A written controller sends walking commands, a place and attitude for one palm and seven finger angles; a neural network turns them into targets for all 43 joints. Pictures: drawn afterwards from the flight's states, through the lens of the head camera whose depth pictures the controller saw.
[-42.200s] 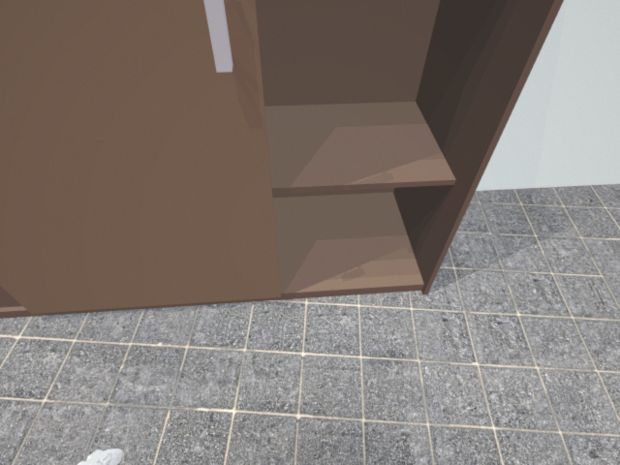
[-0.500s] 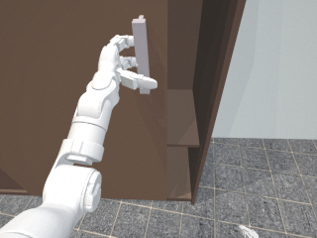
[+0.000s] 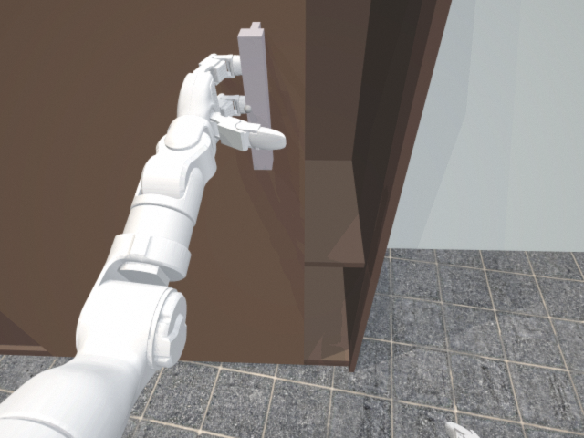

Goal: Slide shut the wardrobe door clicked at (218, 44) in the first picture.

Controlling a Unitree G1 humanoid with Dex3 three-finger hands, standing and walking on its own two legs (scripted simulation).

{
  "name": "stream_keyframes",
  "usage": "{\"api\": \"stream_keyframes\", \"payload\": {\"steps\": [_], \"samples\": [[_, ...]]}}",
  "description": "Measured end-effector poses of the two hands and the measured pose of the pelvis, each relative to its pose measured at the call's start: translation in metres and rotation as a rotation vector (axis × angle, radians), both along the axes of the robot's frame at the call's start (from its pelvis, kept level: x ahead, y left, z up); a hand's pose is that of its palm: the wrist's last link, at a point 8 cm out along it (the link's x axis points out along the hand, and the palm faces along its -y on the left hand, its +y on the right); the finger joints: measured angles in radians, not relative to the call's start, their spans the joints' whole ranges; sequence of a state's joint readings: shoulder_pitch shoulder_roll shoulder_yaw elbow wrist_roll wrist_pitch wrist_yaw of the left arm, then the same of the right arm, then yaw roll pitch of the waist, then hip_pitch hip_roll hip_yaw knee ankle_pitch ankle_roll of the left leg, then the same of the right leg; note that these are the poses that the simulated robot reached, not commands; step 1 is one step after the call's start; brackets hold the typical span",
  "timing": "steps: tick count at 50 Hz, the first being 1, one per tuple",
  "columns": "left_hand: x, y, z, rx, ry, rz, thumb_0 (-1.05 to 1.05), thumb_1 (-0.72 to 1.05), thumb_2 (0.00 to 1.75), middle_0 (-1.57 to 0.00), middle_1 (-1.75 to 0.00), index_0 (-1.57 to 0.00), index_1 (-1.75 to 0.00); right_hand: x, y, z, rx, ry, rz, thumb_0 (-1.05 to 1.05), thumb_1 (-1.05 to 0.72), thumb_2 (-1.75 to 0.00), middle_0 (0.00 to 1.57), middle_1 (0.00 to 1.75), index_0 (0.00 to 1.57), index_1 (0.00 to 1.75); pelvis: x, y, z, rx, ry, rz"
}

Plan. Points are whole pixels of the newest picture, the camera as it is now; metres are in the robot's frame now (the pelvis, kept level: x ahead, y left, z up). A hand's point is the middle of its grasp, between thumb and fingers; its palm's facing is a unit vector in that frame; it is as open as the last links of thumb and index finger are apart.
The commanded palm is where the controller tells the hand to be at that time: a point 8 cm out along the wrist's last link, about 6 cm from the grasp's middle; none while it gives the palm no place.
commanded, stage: slide the fingers in behind the handle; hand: left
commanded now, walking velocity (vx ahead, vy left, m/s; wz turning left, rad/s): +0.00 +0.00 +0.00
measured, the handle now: (260, 99) +0.49 +0.06 +0.25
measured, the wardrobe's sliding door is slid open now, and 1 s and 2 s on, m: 0.15 0.15 0.15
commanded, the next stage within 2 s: grip the handle and tug to test in 1.80 s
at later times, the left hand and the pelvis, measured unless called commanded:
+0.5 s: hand (255, 118) +0.44 +0.06 +0.25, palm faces -0.04 -1.00 +0.00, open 14.0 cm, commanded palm +0.42 +0.11 +0.25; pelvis +0.00 +0.01 +0.00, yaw -1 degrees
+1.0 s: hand (266, 116) +0.45 +0.05 +0.25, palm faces -0.03 -1.00 +0.00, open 14.0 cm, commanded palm +0.42 +0.10 +0.25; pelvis +0.00 +0.00 +0.00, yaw +0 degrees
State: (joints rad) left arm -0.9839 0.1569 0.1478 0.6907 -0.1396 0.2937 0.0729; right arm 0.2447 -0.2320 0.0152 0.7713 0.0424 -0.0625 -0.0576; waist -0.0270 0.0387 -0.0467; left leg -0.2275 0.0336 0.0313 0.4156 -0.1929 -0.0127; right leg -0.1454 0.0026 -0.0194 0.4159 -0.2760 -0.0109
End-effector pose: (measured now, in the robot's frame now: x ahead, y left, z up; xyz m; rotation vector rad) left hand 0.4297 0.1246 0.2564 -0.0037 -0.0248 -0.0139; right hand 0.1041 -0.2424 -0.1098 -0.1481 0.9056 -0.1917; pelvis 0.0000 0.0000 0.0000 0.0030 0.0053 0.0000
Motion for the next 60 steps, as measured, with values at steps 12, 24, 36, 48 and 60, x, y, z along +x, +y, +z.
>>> {"api": "stream_keyframes", "payload": {"steps": [12,24,36,48,60], "samples": [[0.001,0.002,-0.002,-0.004,-0.014,-0.011,-0.01,-0.50,0.30,-0.37,-1.23,-0.34,-1.22,-0.008,0.005,0.000,0.005,-0.001,-0.014,0.01,-0.90,-0.90,0.20,0.30,0.20,0.30,-0.002,0.005,0.000,-0.001,0.004,-0.008],[-0.005,-0.008,-0.010,-0.001,-0.008,-0.023,-0.01,-0.50,0.30,-0.32,-1.21,-0.31,-1.20,-0.008,0.011,0.001,0.014,-0.007,-0.019,0.01,-0.90,-0.90,0.20,0.30,0.20,0.30,-0.001,0.010,0.000,-0.002,0.001,-0.015],[-0.002,-0.022,-0.006,0.001,0.007,-0.015,-0.01,-0.50,0.30,-0.32,-1.21,-0.31,-1.20,0.009,0.016,0.003,0.024,-0.028,0.004,0.01,-0.90,-0.90,0.20,0.30,0.20,0.30,0.002,0.009,0.000,0.000,0.003,-0.013],[-0.003,-0.023,-0.008,-0.001,0.001,-0.012,-0.01,-0.50,0.30,-0.32,-1.21,-0.31,-1.20,0.011,0.009,0.003,0.019,-0.018,0.004,0.01,-0.90,-0.90,0.20,0.30,0.20,0.30,0.005,0.004,0.000,0.000,-0.001,-0.007],[-0.006,-0.029,-0.006,-0.002,-0.006,-0.017,-0.01,-0.50,0.30,-0.31,-1.20,-0.30,-1.20,0.014,0.006,0.002,0.021,-0.018,0.006,0.01,-0.90,-0.90,0.20,0.30,0.20,0.30,0.006,0.001,0.000,0.001,-0.003,-0.004]]}}
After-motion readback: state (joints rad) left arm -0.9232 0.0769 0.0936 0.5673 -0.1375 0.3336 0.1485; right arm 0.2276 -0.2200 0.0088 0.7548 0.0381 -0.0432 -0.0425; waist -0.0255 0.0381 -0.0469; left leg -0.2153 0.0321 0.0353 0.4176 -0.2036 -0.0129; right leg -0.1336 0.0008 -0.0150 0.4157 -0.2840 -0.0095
